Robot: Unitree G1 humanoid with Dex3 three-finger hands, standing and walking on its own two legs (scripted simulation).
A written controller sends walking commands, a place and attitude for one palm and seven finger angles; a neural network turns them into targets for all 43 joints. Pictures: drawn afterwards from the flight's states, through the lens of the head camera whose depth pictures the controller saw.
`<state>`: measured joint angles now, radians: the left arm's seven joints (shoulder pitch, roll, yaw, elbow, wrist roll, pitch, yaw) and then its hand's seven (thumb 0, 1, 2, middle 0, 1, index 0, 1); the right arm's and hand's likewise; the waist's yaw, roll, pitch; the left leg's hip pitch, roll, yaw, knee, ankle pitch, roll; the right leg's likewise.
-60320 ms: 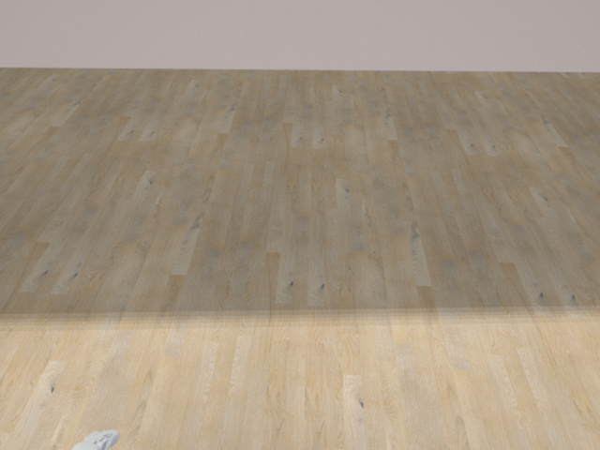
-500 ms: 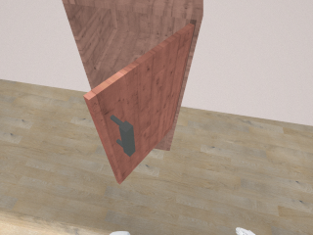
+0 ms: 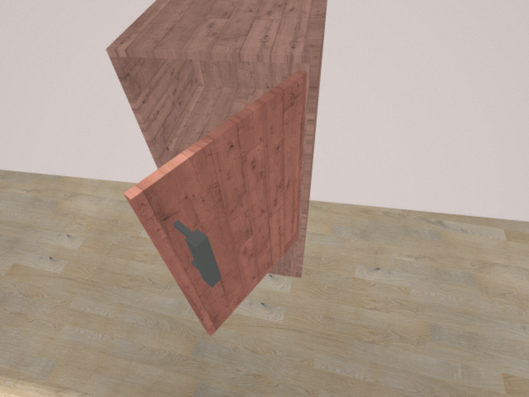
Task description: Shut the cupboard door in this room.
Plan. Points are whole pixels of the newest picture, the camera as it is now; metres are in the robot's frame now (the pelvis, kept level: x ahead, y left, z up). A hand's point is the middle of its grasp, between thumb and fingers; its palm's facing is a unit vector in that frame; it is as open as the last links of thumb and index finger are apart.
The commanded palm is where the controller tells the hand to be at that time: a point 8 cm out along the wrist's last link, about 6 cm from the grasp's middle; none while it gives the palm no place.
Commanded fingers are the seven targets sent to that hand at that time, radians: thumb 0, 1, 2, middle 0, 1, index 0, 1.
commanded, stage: turn or walk to find it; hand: left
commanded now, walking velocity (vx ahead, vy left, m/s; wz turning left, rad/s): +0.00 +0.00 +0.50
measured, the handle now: (196, 253) +0.35 +0.14 -0.01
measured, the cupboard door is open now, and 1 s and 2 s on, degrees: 59 59 59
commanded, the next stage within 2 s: stand and wait in 0.16 s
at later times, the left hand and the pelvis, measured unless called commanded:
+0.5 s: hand out of the picture +0.00 +0.18 -0.18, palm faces +0.16 -0.97 -0.19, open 7.4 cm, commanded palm none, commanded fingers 0.00 0.90 0.90 -0.20 -0.30 -0.20 -0.30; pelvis +0.00 +0.00 -0.01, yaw +5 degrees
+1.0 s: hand out of the picture +0.00 +0.18 -0.17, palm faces +0.12 -0.98 -0.18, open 7.4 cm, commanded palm none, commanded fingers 0.00 0.90 0.90 -0.20 -0.30 -0.20 -0.30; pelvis +0.01 +0.01 +0.01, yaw +4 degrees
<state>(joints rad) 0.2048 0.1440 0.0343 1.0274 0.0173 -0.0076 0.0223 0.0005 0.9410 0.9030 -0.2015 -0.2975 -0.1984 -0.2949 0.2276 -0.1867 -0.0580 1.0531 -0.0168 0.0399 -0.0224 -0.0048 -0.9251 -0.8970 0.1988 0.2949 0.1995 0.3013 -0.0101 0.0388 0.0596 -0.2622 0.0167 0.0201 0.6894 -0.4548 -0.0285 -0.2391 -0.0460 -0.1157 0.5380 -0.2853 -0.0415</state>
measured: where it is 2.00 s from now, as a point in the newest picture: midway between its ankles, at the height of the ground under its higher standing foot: outside the picture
